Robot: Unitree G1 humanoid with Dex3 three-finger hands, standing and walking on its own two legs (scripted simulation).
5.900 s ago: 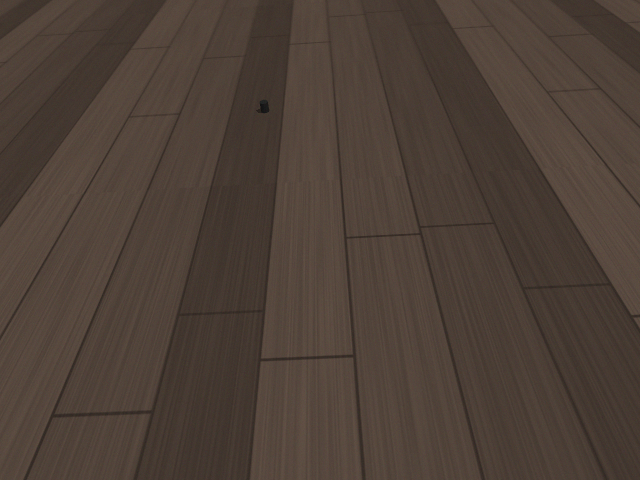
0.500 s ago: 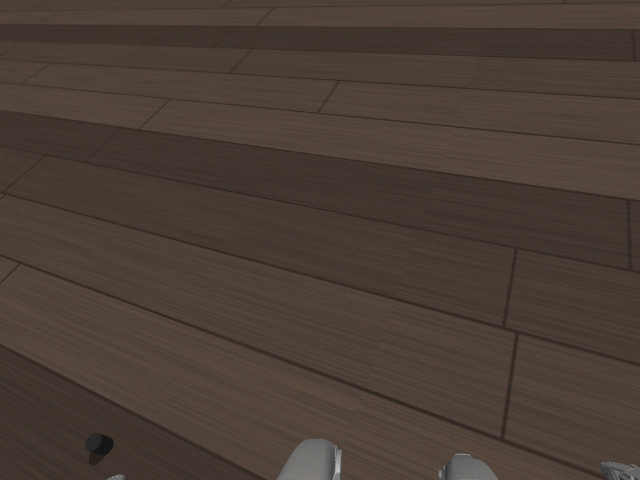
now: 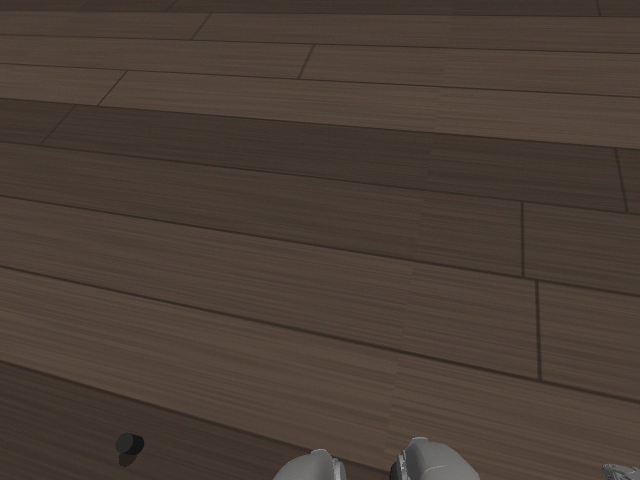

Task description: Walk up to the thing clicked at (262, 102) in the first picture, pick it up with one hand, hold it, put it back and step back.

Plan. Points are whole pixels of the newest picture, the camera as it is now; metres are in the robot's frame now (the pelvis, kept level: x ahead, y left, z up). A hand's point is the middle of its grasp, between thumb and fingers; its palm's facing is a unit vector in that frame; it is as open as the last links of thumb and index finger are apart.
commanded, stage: walk up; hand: left
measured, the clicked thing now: (130, 444) +0.30 +0.66 -0.70
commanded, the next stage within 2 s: none
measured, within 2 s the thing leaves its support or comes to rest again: neither
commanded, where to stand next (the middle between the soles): -0.13 +0.51 m, yaw -9 degrees
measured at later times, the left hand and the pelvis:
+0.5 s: hand out of the picture +0.00 +0.58 -0.13, palm faces -0.01 -0.80 -0.60, open 7.4 cm; pelvis -0.07 +0.24 +0.00, yaw +1 degrees
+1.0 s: hand out of the picture -0.07 +0.74 -0.09, palm faces -0.05 -0.78 -0.62, open 7.4 cm; pelvis -0.16 +0.43 +0.00, yaw -2 degrees
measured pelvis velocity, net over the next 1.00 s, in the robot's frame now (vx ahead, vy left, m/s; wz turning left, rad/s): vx -0.16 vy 0.43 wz -0.03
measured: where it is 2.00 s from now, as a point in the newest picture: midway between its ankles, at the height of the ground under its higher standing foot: outside the picture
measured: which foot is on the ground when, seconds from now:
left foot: down 0.00-0.00, up 0.02-0.32, down 0.34-0.72, up 0.74-1.00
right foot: down 0.00-0.36, up 0.38-0.68, down 0.70-1.00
